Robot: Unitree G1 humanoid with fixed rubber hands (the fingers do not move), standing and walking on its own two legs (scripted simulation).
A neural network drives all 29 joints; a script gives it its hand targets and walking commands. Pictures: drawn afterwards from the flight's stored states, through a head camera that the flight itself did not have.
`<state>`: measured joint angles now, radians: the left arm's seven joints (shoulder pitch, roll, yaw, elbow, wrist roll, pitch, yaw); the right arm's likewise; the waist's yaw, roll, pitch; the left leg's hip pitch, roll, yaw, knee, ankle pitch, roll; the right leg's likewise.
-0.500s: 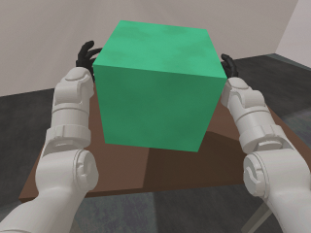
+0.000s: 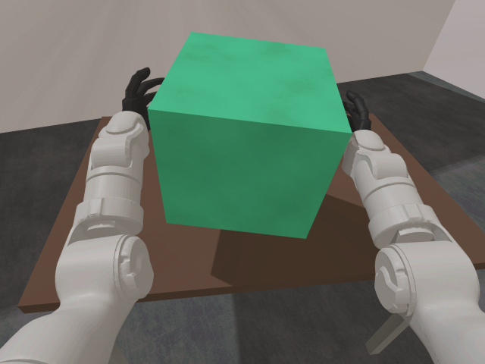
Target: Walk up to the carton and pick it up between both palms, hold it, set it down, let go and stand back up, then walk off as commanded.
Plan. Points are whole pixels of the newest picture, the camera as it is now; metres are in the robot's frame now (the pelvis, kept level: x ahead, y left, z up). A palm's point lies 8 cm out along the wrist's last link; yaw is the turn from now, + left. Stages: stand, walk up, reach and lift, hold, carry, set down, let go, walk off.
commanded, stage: set down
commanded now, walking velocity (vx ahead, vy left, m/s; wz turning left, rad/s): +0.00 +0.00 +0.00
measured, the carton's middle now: (247, 133) +0.50 +0.00 +0.17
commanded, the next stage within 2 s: none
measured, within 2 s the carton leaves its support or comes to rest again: neither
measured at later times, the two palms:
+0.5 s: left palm (143, 126) +0.46 +0.18 +0.21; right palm (348, 148) +0.43 -0.17 +0.20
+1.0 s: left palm (147, 132) +0.47 +0.18 +0.19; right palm (343, 158) +0.43 -0.17 +0.17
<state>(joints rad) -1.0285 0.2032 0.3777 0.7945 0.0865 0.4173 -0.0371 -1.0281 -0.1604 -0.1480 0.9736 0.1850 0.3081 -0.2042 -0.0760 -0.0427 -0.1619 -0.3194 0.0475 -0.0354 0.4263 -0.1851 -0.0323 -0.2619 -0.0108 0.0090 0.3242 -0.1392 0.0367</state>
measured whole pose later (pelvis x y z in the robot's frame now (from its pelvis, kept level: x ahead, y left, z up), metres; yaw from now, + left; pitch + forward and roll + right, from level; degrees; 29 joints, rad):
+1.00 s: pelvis +0.02 +0.00 +0.00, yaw +0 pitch +6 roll -1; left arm -1.07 0.26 0.38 1.08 0.09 0.17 -0.09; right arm -0.96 -0.03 -0.37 0.97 -0.04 0.19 -0.20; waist -0.09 -0.05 -0.12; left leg -0.32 0.05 -0.03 0.43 -0.21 -0.03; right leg -0.26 -0.01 0.01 0.32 -0.16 0.04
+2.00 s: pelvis +0.04 +0.01 +0.00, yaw +0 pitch +7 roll -1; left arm -1.08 0.29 0.38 1.24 0.09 0.03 -0.13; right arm -0.90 0.09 -0.54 0.88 -0.22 0.16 -0.18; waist -0.11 -0.06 -0.09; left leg -0.32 0.04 -0.03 0.43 -0.23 -0.03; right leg -0.26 -0.02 0.01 0.32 -0.18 0.04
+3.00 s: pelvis +0.04 +0.01 +0.00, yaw +0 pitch +7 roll -1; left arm -1.08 0.30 0.48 1.26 0.14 -0.04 -0.18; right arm -0.87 0.15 -0.62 0.83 -0.33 0.06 -0.13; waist -0.11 -0.06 -0.04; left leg -0.32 0.04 -0.02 0.43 -0.23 -0.03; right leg -0.26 -0.03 0.01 0.32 -0.19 0.04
